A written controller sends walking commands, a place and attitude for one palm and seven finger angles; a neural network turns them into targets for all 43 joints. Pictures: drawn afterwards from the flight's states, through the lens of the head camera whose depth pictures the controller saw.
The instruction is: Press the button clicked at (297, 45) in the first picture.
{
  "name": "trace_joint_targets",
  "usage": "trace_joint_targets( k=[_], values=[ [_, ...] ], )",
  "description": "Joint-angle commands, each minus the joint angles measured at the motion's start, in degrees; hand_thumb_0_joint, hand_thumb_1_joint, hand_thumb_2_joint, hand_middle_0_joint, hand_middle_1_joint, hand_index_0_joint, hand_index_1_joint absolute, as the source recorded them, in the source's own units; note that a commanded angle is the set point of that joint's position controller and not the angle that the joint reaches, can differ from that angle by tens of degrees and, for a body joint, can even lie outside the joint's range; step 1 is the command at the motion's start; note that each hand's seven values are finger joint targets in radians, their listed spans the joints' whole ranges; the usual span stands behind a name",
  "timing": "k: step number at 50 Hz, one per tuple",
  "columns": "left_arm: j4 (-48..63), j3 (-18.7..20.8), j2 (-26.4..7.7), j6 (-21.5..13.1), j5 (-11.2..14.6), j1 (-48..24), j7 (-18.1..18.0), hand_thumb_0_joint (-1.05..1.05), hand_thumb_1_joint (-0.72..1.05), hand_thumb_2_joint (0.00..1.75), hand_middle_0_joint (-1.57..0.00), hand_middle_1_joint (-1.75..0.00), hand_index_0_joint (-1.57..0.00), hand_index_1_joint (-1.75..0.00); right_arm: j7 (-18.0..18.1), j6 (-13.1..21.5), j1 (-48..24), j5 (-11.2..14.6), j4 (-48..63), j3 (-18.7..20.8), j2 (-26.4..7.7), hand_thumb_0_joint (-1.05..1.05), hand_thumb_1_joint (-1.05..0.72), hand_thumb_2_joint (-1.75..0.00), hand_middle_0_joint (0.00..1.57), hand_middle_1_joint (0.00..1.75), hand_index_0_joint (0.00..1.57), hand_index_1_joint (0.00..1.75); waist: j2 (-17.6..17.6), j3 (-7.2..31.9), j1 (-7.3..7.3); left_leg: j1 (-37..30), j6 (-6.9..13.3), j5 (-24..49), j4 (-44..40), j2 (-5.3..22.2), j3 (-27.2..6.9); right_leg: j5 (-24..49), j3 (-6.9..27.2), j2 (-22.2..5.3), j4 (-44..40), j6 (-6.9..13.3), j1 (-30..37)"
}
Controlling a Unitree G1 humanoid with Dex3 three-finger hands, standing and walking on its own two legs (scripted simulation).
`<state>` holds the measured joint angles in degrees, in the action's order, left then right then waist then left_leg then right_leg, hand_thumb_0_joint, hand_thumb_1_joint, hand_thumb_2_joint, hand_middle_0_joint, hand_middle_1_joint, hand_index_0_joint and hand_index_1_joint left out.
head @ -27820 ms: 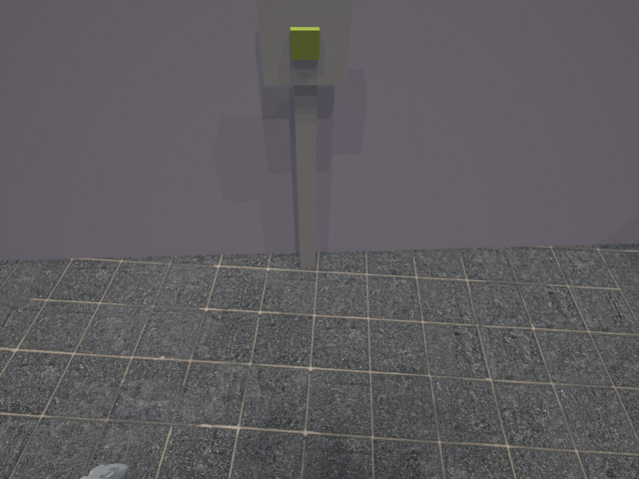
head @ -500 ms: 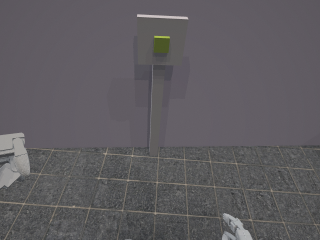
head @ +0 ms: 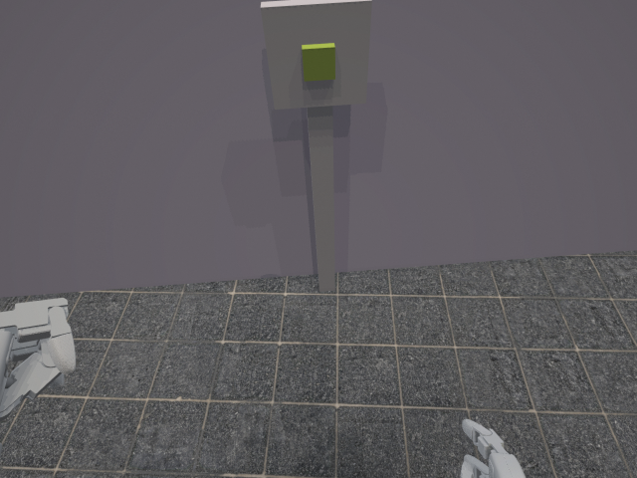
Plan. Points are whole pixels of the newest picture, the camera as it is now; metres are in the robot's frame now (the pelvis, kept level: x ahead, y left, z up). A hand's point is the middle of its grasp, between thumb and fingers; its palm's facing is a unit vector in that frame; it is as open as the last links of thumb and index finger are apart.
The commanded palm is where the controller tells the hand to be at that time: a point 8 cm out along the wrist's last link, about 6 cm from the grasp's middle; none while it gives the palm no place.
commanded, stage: let the arm hang, fingers relaxed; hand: left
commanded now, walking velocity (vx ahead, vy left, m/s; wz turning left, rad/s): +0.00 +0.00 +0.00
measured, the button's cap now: (318, 61) +0.83 +0.04 +0.13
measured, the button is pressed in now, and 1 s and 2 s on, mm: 0 0 0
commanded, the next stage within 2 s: stand and wait in 1.06 s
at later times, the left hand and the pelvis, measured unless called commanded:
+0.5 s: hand out of the picture -0.03 +0.17 -0.16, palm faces +0.08 -0.98 -0.19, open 5.1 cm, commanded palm none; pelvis +0.02 +0.00 +0.02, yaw +2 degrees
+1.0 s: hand out of the picture +0.00 +0.16 -0.16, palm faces +0.04 -0.98 -0.19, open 7.3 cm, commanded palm none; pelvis +0.01 +0.00 +0.02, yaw +0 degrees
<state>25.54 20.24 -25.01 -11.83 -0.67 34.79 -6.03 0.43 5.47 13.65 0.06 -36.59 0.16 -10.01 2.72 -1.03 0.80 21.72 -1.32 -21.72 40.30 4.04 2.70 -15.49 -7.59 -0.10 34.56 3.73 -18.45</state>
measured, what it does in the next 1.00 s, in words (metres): steps on the spot: left foot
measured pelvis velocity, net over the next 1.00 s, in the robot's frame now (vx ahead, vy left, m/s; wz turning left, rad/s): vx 0.01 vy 0.00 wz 0.00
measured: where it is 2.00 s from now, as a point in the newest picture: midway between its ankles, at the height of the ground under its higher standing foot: outside the picture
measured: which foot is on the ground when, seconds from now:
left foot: up 0.00-0.24, down 0.26-1.00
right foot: down 0.00-1.00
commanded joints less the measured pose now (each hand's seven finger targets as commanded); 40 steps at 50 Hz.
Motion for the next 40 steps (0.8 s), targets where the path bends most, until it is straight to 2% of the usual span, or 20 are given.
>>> trace_joint_targets(
  k=[1, 3, 4, 5, 8, 10, 11, 12, 13, 14, 15, 17, 18, 19, 20, 25, 28, 40],
  values=[
    [-33.7, -12.8, 5.0, 10.8, -2.0, -8.9, 5.4, 0.00, 0.90, 0.90, -1.19, -1.38, -1.19, -1.38, -1.0, -4.6, -0.6, -0.8, 2.2, 2.9, -7.1, 0.00, -0.90, -0.90, 0.20, 0.30, 0.20, 0.30, -19.5, 2.3, 0.24, 10.6, 0.8, -12.3, 18.5, -1.6, 0.4, 26.9, 16.2, -17.8, -9.5, 7.5, 5.8],
    [-41.3, -13.9, 5.0, 11.2, -2.0, -11.6, 5.1, 0.00, 0.90, 0.90, -1.12, -1.30, -1.12, -1.30, -0.8, -6.0, -2.7, -1.5, 1.8, 3.0, -7.2, 0.00, -0.90, -0.90, 0.20, 0.30, 0.20, 0.30, -21.9, 2.3, -0.69, 11.6, 0.6, -10.4, 20.5, -2.7, 1.3, 40.5, 11.6, -15.3, -8.1, 7.1, 11.5],
    [-45.8, -14.2, 4.9, 11.5, -1.9, -12.9, 4.8, 0.00, 0.90, 0.90, -1.08, -1.26, -1.08, -1.26, -0.8, -6.6, -3.5, -1.5, 0.8, 3.0, -7.0, 0.00, -0.90, -0.90, 0.20, 0.30, 0.20, 0.30, -20.7, 2.5, -0.82, 11.1, 0.4, -9.2, 19.7, -2.7, 1.7, 42.1, 10.6, -15.0, -7.9, 6.8, 12.8],
    [-49.9, -14.6, 4.8, 11.6, -1.7, -13.5, 4.7, 0.00, 0.90, 0.90, -1.04, -1.22, -1.04, -1.22, -0.6, -7.1, -3.5, -1.6, -0.3, 2.9, -6.3, 0.00, -0.90, -0.90, 0.20, 0.30, 0.20, 0.30, -18.2, 2.8, -0.95, 9.0, 0.4, -8.0, 17.5, -2.7, 1.8, 40.3, 10.2, -14.5, -8.9, 6.6, 12.8],
    [-60.9, -15.2, 4.1, 11.9, -1.3, -17.0, 4.6, 0.00, 0.90, 0.90, -0.93, -1.10, -0.93, -1.10, -0.3, -7.9, -2.0, -1.6, -5.2, 2.6, -5.0, 0.00, -0.90, -0.90, 0.20, 0.30, 0.20, 0.30, -10.8, 2.7, -0.37, 1.3, 0.8, -5.5, 9.1, -2.1, 1.5, 19.6, 12.0, -14.5, -14.2, 6.6, 8.9],
    [-66.8, -15.6, 4.6, 11.8, -0.8, -18.8, 4.5, 0.00, 0.90, 0.90, -0.86, -1.02, -0.86, -1.02, -0.1, -7.6, 1.3, -1.5, -9.0, 2.2, -4.2, 0.00, -0.90, -0.90, 0.20, 0.30, 0.20, 0.30, -5.2, 2.3, 0.76, -4.8, 1.3, -0.7, -1.6, -1.9, 1.3, 9.7, 11.6, -13.1, -15.0, 5.3, 7.0],
    [-69.4, -15.7, 6.5, 11.7, -0.2, -18.7, 4.4, 0.00, 0.90, 0.90, -0.82, -0.98, -0.82, -0.98, 0.2, -7.4, 3.3, -1.7, -11.0, 2.1, -3.2, 0.00, -0.90, -0.90, 0.20, 0.30, 0.20, 0.30, -2.1, 1.9, 1.44, -10.0, 1.9, 4.0, -9.2, -1.5, 0.2, 6.4, 11.3, -12.3, -13.6, 3.6, 4.4],
    [-71.7, -16.3, 8.5, 11.7, 0.1, -17.7, 4.7, 0.00, 0.90, 0.90, -0.79, -0.94, -0.79, -0.94, 0.4, -6.7, 5.0, -1.7, -12.5, 2.0, -4.5, 0.00, -0.90, -0.90, 0.20, 0.30, 0.20, 0.30, 4.9, 2.8, 1.56, -14.8, 3.8, 12.9, -16.0, 2.2, -6.5, 3.7, 9.7, -9.3, -9.8, 0.7, 0.6],
    [-73.3, -17.0, 10.6, 11.8, 0.5, -16.0, 4.9, 0.00, 0.90, 0.90, -0.75, -0.90, -0.75, -0.90, 0.9, -5.9, 3.8, -2.1, -13.2, 1.9, -7.0, 0.00, -0.90, -0.90, 0.20, 0.30, 0.20, 0.30, 12.8, 3.2, -0.45, -13.6, 6.8, 20.5, -16.9, 8.5, -12.5, 3.7, 7.1, -5.8, -8.0, -2.0, 1.7],
    [-74.9, -17.4, 10.9, 11.8, 0.2, -15.7, 4.9, 0.00, 0.90, 0.90, -0.71, -0.86, -0.71, -0.86, 1.3, -6.3, 1.7, -2.1, -12.9, 1.6, -7.9, 0.00, -0.90, -0.90, 0.20, 0.30, 0.20, 0.30, 8.2, 2.5, -1.68, -8.4, 8.1, 18.3, -16.9, 10.1, -13.0, 1.2, 6.1, -4.7, -10.0, -2.9, 6.4],
    [-77.4, -17.2, 10.1, 11.9, 0.0, -17.4, 5.0, 0.00, 0.90, 0.90, -0.68, -0.82, -0.68, -0.82, 1.6, -6.0, 0.5, -1.9, -14.4, 1.4, -6.2, 0.00, -0.90, -0.90, 0.20, 0.30, 0.20, 0.30, 11.2, 1.8, -1.12, -5.5, 6.6, 16.2, -18.9, 7.0, -10.2, 4.4, 5.7, -4.9, -11.4, -2.7, 9.7],
    [-81.5, -17.7, 9.3, 11.6, 0.4, -17.2, 5.1, 0.00, 0.90, 0.90, -0.60, -0.74, -0.60, -0.74, 1.9, -5.9, 0.8, -1.5, -16.9, 0.7, -4.5, 0.00, -0.90, -0.90, 0.20, 0.30, 0.20, 0.30, 9.2, 1.4, -1.51, -5.9, 4.2, 15.5, -19.4, 4.5, -6.5, 9.7, 6.7, -6.2, -13.0, -1.7, 13.1],
    [-83.3, -17.9, 9.4, 11.4, 0.4, -17.0, 5.0, 0.00, 0.90, 0.90, -0.57, -0.70, -0.57, -0.70, 2.0, -5.9, 1.6, -1.3, -18.1, 0.6, -3.9, 0.00, -0.90, -0.90, 0.20, 0.30, 0.20, 0.30, 7.4, 1.1, -1.26, -6.8, 3.6, 14.6, -19.7, 3.9, -5.5, 10.6, 7.2, -6.8, -14.1, -1.3, 13.3],
    [-84.7, -18.2, 9.5, 11.2, 0.4, -16.6, 5.0, 0.00, 0.90, 0.90, -0.53, -0.66, -0.53, -0.66, 2.0, -5.9, 2.4, -1.0, -18.9, 0.6, -3.6, 0.00, -0.90, -0.90, 0.20, 0.30, 0.20, 0.30, 3.4, 0.4, -1.13, -8.4, 3.2, 14.9, -19.5, 3.5, -4.8, 11.9, 7.5, -7.2, -15.1, -1.1, 12.5],
    [-86.1, -18.6, 9.8, 11.0, 0.4, -16.6, 4.9, 0.00, 0.90, 0.90, -0.49, -0.62, -0.49, -0.62, 2.1, -5.9, 3.7, -1.0, -20.1, 0.6, -3.5, 0.00, -0.90, -0.90, 0.20, 0.30, 0.20, 0.30, 1.3, 0.9, -0.61, -9.8, 3.2, 14.5, -19.9, 3.4, -4.2, 11.8, 7.7, -7.6, -16.0, -0.9, 12.5],
    [-90.3, -19.2, 11.3, 10.6, 0.5, -15.7, 4.5, 0.00, 0.90, 0.90, -0.31, -0.42, -0.31, -0.42, 2.1, -5.6, 6.4, -0.9, -24.3, 0.4, -2.6, 0.00, -0.90, -0.90, 0.20, 0.30, 0.20, 0.30, -2.6, -1.5, -0.45, -11.1, 3.2, 14.6, -21.8, 3.1, -3.4, 10.1, 7.4, -7.6, -17.6, -1.1, 11.7],
    [-91.8, -19.3, 12.5, 10.6, 0.5, -15.0, 4.2, 0.00, 0.90, 0.90, -0.20, -0.30, -0.20, -0.30, 2.2, -5.5, 7.2, -1.0, -26.2, 0.2, -2.1, 0.00, -0.90, -0.90, 0.20, 0.30, 0.20, 0.30, -3.6, -3.0, -0.42, -11.5, 3.2, 14.1, -22.6, 2.9, -3.1, 8.8, 7.5, -7.5, -18.0, -1.1, 10.6],
    [-92.7, -18.9, 13.7, 10.9, 0.5, -14.4, 3.6, 0.00, 0.90, 0.90, -0.20, -0.30, -0.20, -0.30, 2.3, -5.5, 9.6, -1.2, -29.2, -0.1, 0.8, 0.00, -0.90, -0.90, 0.20, 0.30, 0.20, 0.30, -1.9, -6.4, -0.82, -9.6, 3.2, 12.2, -23.3, 2.4, -2.4, 6.0, 8.1, -7.1, -17.5, -1.0, 9.2]
  ],
)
